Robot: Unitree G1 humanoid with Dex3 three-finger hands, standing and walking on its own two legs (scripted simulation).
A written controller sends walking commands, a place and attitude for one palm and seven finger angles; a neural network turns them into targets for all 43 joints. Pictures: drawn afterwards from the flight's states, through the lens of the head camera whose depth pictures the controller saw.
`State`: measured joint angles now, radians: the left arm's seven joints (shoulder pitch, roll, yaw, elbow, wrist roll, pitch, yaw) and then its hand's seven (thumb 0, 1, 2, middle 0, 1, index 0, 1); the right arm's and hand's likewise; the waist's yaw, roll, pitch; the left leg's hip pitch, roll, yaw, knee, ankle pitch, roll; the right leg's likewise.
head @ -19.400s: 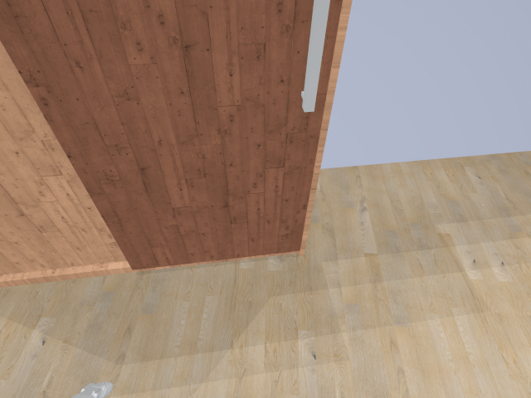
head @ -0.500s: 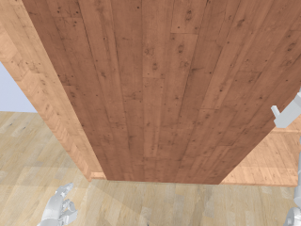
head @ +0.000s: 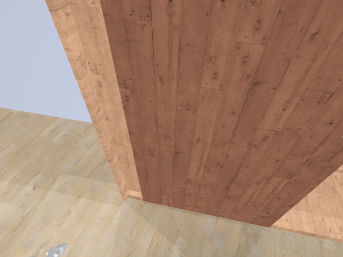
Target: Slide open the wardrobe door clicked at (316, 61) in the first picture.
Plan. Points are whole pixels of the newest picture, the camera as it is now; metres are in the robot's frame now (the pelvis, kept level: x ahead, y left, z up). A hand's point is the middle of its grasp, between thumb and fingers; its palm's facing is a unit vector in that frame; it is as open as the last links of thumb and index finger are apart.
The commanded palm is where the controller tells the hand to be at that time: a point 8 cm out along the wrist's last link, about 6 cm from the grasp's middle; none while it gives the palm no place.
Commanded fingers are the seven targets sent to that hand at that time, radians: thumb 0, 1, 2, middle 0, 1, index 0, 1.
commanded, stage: stop walking and hold the door there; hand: right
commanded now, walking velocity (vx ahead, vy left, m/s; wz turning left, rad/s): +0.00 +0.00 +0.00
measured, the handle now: out of the picture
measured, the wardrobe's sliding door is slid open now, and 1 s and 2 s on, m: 0.57 0.57 0.57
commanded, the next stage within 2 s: loosen the grip on the handle in 1.40 s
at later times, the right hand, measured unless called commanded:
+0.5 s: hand out of the picture +0.39 -0.38 +0.18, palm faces +0.61 +0.77 -0.20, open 7.2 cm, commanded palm +0.35 -0.40 +0.16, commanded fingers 0.00 -0.90 -0.90 0.45 1.40 0.45 1.40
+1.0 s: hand out of the picture +0.39 -0.39 +0.18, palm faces +0.40 +0.90 -0.16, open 7.3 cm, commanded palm +0.35 -0.40 +0.16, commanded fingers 0.00 -0.90 -0.90 0.45 1.40 0.45 1.40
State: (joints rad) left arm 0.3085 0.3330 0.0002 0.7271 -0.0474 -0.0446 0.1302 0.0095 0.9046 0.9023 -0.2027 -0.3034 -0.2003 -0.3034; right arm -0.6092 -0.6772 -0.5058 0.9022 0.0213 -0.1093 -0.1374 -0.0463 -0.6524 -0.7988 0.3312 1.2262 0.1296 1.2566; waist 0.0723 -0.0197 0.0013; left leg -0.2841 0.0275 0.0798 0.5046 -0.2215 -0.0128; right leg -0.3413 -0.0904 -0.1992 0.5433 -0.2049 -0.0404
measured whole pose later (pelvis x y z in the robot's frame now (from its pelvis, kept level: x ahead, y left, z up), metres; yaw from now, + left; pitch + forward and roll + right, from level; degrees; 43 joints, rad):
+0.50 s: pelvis +0.00 -0.02 +0.00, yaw -1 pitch +0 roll +2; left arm 0.30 0.34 0.01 0.75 -0.05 -0.03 0.12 0.01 0.90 0.90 -0.20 -0.30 -0.20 -0.30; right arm -0.68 -0.64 -0.46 1.01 0.01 -0.16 -0.11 -0.05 -0.62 -0.82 0.35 1.25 0.15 1.31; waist 0.06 -0.06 -0.01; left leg -0.30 0.07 0.09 0.55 -0.24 -0.04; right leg -0.38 -0.05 -0.17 0.61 -0.25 -0.01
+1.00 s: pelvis -0.04 -0.12 -0.01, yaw +0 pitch +0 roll +2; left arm 0.19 0.25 -0.03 0.65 -0.03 -0.10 0.03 0.01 0.90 0.90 -0.21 -0.30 -0.20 -0.30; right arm -0.70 -0.45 -0.23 0.54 0.05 -0.07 -0.11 -0.08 -0.66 -0.74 0.35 1.35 0.09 1.27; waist -0.06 0.01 0.10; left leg -0.16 0.01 0.08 0.51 -0.32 0.06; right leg -0.52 0.04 -0.07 0.85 -0.36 0.08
